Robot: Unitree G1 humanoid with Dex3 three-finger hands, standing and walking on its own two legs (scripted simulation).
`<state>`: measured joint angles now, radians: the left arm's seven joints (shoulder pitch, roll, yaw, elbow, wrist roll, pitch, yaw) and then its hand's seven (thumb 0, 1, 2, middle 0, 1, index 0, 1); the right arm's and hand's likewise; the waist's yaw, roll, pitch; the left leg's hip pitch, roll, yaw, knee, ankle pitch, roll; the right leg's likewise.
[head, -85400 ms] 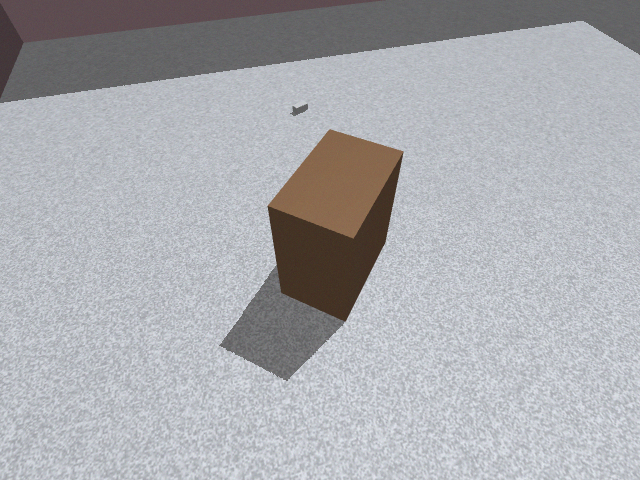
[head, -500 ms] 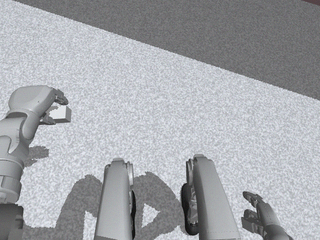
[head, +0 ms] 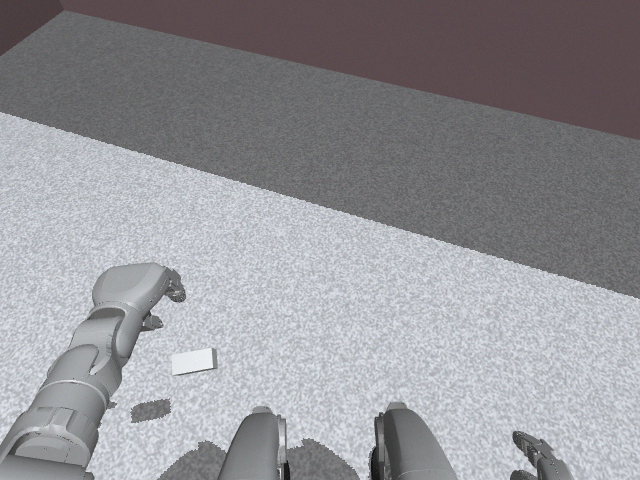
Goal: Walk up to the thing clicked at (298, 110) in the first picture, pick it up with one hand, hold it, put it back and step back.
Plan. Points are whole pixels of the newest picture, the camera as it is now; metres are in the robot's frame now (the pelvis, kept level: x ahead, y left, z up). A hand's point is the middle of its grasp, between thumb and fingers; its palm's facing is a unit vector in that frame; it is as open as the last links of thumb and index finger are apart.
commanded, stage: lift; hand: left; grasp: from above
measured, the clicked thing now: (195, 361) +0.34 +0.26 -0.33
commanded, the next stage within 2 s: go down in 0.32 s
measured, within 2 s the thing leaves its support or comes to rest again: neither
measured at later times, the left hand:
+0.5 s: hand (138, 278) +0.36 +0.25 +0.00, palm faces -0.46 -0.06 -0.89, open 5.9 cm
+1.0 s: hand (159, 294) +0.39 +0.27 -0.12, palm faces -0.44 +0.02 -0.90, open 9.4 cm
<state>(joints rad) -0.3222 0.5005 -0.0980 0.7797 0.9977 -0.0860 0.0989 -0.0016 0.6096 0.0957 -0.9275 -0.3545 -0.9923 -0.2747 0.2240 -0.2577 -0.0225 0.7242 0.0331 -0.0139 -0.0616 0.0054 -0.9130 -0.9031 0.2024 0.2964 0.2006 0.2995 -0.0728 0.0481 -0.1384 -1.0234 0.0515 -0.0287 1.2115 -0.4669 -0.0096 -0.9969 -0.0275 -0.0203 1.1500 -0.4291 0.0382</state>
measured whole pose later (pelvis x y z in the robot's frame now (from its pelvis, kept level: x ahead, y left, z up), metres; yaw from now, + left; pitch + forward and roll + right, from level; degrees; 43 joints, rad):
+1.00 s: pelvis +0.03 +0.00 -0.01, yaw +0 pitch +23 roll -2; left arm -0.55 0.49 -0.06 1.14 1.18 -0.15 0.32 0.00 0.22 0.38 -0.59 -0.56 -0.64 -0.50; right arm 0.19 -0.27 -0.06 0.72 -0.03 0.04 0.00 0.00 -0.88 -0.89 0.20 0.30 0.20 0.30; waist -0.08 -0.01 -0.15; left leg -1.13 0.05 -0.02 1.24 -0.52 -0.01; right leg -1.11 -0.03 -0.01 1.20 -0.49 0.04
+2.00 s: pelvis +0.01 +0.02 -0.09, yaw -2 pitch +32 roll -7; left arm -0.78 0.75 0.07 1.15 1.17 -0.24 0.14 0.00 -0.11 0.64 -0.39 -0.75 -0.42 -0.72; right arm 0.22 -0.24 0.00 0.72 -0.04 0.06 0.03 0.00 -0.91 -0.90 0.20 0.30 0.20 0.30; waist -0.16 0.04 -0.16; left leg -1.58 0.04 -0.08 1.61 -0.60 0.01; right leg -1.51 -0.03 -0.04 1.50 -0.55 0.06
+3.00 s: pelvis +0.00 +0.02 -0.13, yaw -4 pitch +34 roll -8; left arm -0.82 0.88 0.17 1.13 1.18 -0.35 0.06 0.00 -0.12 0.61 -0.41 -0.76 -0.43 -0.73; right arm 0.20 -0.25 0.03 0.70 -0.06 0.08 0.04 0.00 -0.93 -0.91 0.20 0.30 0.20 0.30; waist -0.17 0.03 -0.13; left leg -1.71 0.05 -0.10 1.74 -0.62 0.01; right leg -1.64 -0.01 -0.05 1.61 -0.56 0.06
